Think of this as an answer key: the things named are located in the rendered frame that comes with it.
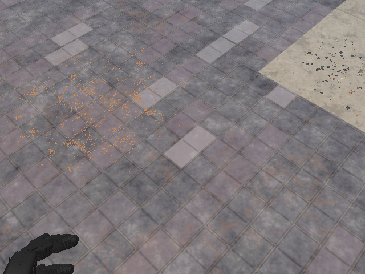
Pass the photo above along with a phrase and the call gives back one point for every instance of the left robot hand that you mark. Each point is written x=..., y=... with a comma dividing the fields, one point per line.
x=25, y=261

